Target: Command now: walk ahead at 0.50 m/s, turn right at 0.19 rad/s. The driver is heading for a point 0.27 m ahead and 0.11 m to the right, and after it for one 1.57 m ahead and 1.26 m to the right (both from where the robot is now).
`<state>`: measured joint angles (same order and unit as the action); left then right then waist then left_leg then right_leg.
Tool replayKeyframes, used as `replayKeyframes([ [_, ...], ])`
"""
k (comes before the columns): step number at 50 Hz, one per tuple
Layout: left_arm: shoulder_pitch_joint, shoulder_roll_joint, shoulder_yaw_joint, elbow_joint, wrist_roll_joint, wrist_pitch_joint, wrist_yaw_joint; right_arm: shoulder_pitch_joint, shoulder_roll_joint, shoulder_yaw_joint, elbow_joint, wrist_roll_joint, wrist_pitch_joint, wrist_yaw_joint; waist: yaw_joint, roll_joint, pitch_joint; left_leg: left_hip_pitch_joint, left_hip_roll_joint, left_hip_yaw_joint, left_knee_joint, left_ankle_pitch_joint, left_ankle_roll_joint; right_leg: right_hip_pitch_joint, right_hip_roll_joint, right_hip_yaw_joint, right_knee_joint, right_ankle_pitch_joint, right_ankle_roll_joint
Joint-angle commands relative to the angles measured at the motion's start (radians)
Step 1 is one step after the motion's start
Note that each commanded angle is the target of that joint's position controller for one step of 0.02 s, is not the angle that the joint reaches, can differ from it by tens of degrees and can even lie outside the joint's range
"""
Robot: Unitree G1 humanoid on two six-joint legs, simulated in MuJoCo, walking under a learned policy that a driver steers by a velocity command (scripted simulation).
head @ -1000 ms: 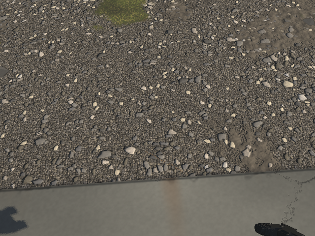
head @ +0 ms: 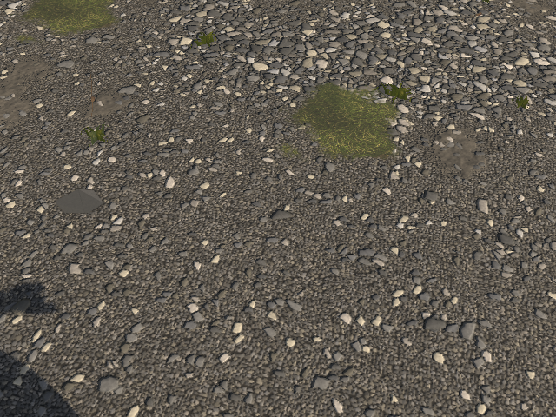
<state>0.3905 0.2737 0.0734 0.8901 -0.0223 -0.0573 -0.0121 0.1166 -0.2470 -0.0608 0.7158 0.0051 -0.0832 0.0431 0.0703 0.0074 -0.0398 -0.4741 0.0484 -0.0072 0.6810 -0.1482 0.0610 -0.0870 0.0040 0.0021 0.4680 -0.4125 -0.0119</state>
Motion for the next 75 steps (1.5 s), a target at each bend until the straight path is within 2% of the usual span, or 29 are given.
replayKeyframes([
  [1,-0.050,0.096,0.010,-0.102,-0.014,-0.011,0.003,0.370,-0.261,-0.093,0.029,-0.014,-0.025,0.006,-0.207,0.117,-0.157,0.552,0.171,-0.205,-0.214,0.085,0.137,-0.334,-0.078,0.080,0.576,0.509,-0.111],
  [2,0.057,0.035,-0.001,-0.083,0.013,-0.029,-0.001,0.349,-0.227,-0.071,0.007,0.007,-0.017,0.004,-0.127,0.278,-0.160,0.675,0.299,-0.396,-0.204,0.232,0.200,-0.604,0.017,0.098,0.822,-0.154,-0.078],
  [3,0.011,0.076,0.011,-0.106,-0.023,-0.041,0.001,0.410,-0.211,-0.072,0.041,0.016,-0.015,0.009,-0.164,0.300,-0.116,0.617,0.363,-0.565,-0.340,0.195,0.272,-0.753,0.050,0.149,0.900,-0.149,-0.074],
  [5,-0.094,0.128,0.035,-0.145,-0.031,-0.005,0.019,0.237,-0.110,-0.037,0.016,0.014,-0.022,0.015,-0.102,0.090,0.035,0.411,0.324,-0.353,-0.319,0.366,0.231,-0.754,-0.020,0.154,0.895,-0.057,-0.052],
  [7,-0.070,0.088,0.036,-0.151,-0.006,0.042,0.030,0.109,-0.087,-0.030,0.005,0.005,-0.035,0.009,-0.031,0.074,0.068,0.251,0.286,-0.193,-0.351,0.390,0.179,-0.645,-0.085,0.154,0.746,0.015,-0.018],
  [9,-0.080,0.065,0.032,-0.166,0.028,0.059,0.025,0.126,-0.126,-0.043,0.017,-0.035,-0.040,-0.017,-0.045,0.029,0.000,0.275,0.283,-0.108,-0.311,0.550,0.172,-0.607,-0.068,0.107,0.743,0.213,-0.002],
  [12,-0.222,0.064,0.034,-0.222,0.000,0.037,0.001,0.189,-0.134,-0.044,0.033,-0.009,-0.039,-0.078,-0.085,0.099,0.021,0.392,0.245,-0.020,-0.290,0.300,0.096,-0.760,-0.059,0.125,0.571,0.426,-0.012],
  [15,-0.327,0.073,0.038,-0.268,0.023,0.037,-0.039,0.218,-0.131,-0.043,0.031,-0.007,-0.023,-0.133,-0.107,0.065,0.043,0.263,0.196,0.098,-0.211,0.097,0.057,-0.621,-0.017,0.068,0.305,0.788,0.004],
  [19,-0.392,0.039,0.031,-0.300,-0.003,0.070,-0.090,0.231,-0.144,-0.050,0.011,0.009,0.001,-0.136,-0.135,0.063,0.082,0.164,0.215,0.144,-0.073,-0.089,0.020,-0.461,-0.013,0.047,0.148,0.912,0.002],
  [24,-0.377,0.044,0.025,-0.224,-0.012,0.082,-0.100,0.307,-0.108,-0.043,0.008,0.017,0.040,-0.121,-0.185,0.004,0.112,0.265,0.259,0.127,0.301,-0.155,-0.033,-0.430,-0.077,0.032,-0.094,0.901,0.005],
  [26,-0.164,0.070,0.051,-0.130,0.008,0.057,-0.074,0.295,-0.129,-0.041,0.028,0.035,0.044,-0.103,-0.053,-0.003,0.028,0.195,0.179,0.194,0.582,-0.074,-0.059,-0.122,0.002,-0.061,-0.219,0.988,-0.037],
  [27,0.013,0.146,0.079,-0.059,0.035,0.048,-0.058,0.317,-0.125,-0.040,0.049,0.038,0.033,-0.099,0.035,-0.062,-0.043,0.012,0.113,0.221,0.900,-0.288,-0.098,0.186,-0.052,0.001,-0.227,1.162,-0.115],
  [28,0.061,0.308,0.089,-0.056,0.072,0.024,-0.055,0.403,-0.020,-0.015,0.022,-0.008,0.022,-0.079,-0.001,-0.300,-0.175,-0.488,0.027,0.138,1.421,-0.921,-0.163,0.671,-0.243,0.178,0.224,1.818,-0.220],
  [29,0.039,0.305,0.083,-0.108,0.044,0.025,-0.055,0.351,-0.102,0.000,-0.054,0.018,-0.001,-0.067,0.045,-0.252,-0.400,-0.579,0.044,-0.027,1.436,-0.773,-0.169,0.752,-0.368,0.363,0.264,1.840,-0.353],
  [31,-0.159,0.259,0.054,-0.177,0.021,0.063,-0.031,0.243,-0.149,-0.007,-0.092,0.016,0.003,-0.085,-0.032,-0.044,-0.402,-0.581,0.074,-0.081,1.413,-0.586,-0.161,0.500,-0.384,0.426,0.141,1.397,-0.372],
  [32,-0.221,0.237,0.035,-0.198,0.023,0.071,-0.019,0.264,-0.155,-0.006,-0.089,0.035,0.013,-0.104,-0.094,0.037,-0.404,-0.536,0.077,-0.142,1.179,-0.325,-0.135,0.285,-0.435,0.516,0.031,0.844,-0.378],
  [35,-0.290,0.170,0.006,-0.216,0.033,0.065,-0.001,0.200,-0.157,-0.024,-0.076,-0.013,0.091,-0.148,-0.125,-0.021,-0.122,-0.357,0.042,-0.114,0.893,-0.164,-0.163,-0.189,-0.281,0.418,-0.054,0.702,-0.298],
  [37,-0.246,0.173,0.012,-0.205,0.032,0.064,0.042,0.113,-0.101,-0.017,-0.120,-0.040,0.087,-0.150,-0.101,-0.058,-0.108,-0.338,0.010,-0.110,0.648,-0.067,-0.191,-0.173,-0.181,0.382,-0.028,0.688,-0.255],
  [42,-0.234,0.154,0.019,-0.226,0.006,0.093,0.082,0.026,-0.050,-0.015,-0.172,-0.028,0.092,-0.118,-0.078,-0.118,-0.132,-0.269,-0.028,-0.149,0.379,-0.024,-0.204,-0.137,-0.150,0.447,-0.030,0.451,-0.203],
  [45,-0.214,0.153,0.025,-0.239,0.008,0.100,0.080,-0.040,-0.056,-0.021,-0.187,-0.025,0.090,-0.108,-0.054,-0.143,-0.041,-0.239,-0.046,-0.161,0.249,-0.030,-0.188,-0.183,-0.126,0.506,-0.047,0.239,-0.197],
  [49,-0.197,0.154,0.029,-0.260,0.013,0.110,0.070,-0.059,-0.068,-0.026,-0.191,-0.017,0.061,-0.089,-0.045,-0.194,-0.028,-0.074,-0.094,-0.120,0.105,-0.147,-0.166,-0.210,-0.105,0.529,-0.019,0.359,-0.210],
  [52,-0.232,0.135,0.025,-0.288,0.000,0.114,0.061,0.045,-0.081,-0.042,-0.151,-0.009,0.042,-0.067,-0.106,-0.187,-0.039,0.207,-0.091,-0.076,-0.218,-0.003,-0.116,-0.264,-0.045,0.528,0.039,0.388,-0.152],
  [53,-0.195,0.083,0.014,-0.289,0.010,0.109,0.057,0.105,-0.130,-0.058,-0.138,-0.020,0.042,-0.067,-0.110,-0.104,-0.072,0.396,0.042,-0.162,-0.254,0.122,-0.063,-0.378,0.011,0.473,0.158,0.180,-0.092],
  [54,-0.101,0.027,0.002,-0.289,0.026,0.099,0.054,0.142,-0.210,-0.071,-0.149,-0.042,0.053,-0.069,-0.058,0.206,-0.125,0.568,0.289,-0.403,-0.221,0.455,0.072,-0.577,0.188,0.290,0.439,-0.253,-0.003],
  [55,-0.152,0.119,0.032,-0.324,0.007,0.073,0.051,0.194,-0.210,-0.078,-0.134,-0.055,0.056,-0.056,-0.090,0.301,-0.146,0.549,0.383,-0.620,-0.285,0.395,0.213,-0.714,0.181,0.264,0.614,-0.358,0.048],
  [57,-0.193,0.196,0.065,-0.297,0.007,0.080,0.056,0.090,-0.143,-0.060,-0.151,-0.037,0.062,-0.057,-0.070,0.173,-0.045,0.434,0.277,-0.416,-0.289,0.239,0.153,-0.746,0.094,0.202,0.776,-0.159,0.085],
  [61,-0.163,0.120,0.051,-0.277,-0.005,0.120,0.037,-0.019,-0.129,-0.045,-0.161,-0.035,0.073,-0.076,-0.036,0.144,0.000,0.216,0.153,-0.153,-0.351,0.166,0.100,-0.579,0.058,0.078,0.785,0.071,0.114],
  [71,-0.274,0.091,0.031,-0.334,0.002,0.101,-0.015,0.076,-0.235,-0.078,-0.107,-0.008,0.078,-0.069,-0.109,0.164,-0.025,0.316,0.261,-0.089,-0.356,0.098,0.140,-0.398,-0.012,-0.025,0.292,0.029,0.053],
  [75,-0.189,0.101,0.051,-0.306,0.001,0.097,-0.012,0.111,-0.210,-0.073,-0.079,0.016,0.089,-0.070,-0.068,0.116,-0.055,0.277,0.229,0.006,-0.168,0.163,0.037,-0.146,0.038,-0.052,-0.043,0.247,-0.026],
])
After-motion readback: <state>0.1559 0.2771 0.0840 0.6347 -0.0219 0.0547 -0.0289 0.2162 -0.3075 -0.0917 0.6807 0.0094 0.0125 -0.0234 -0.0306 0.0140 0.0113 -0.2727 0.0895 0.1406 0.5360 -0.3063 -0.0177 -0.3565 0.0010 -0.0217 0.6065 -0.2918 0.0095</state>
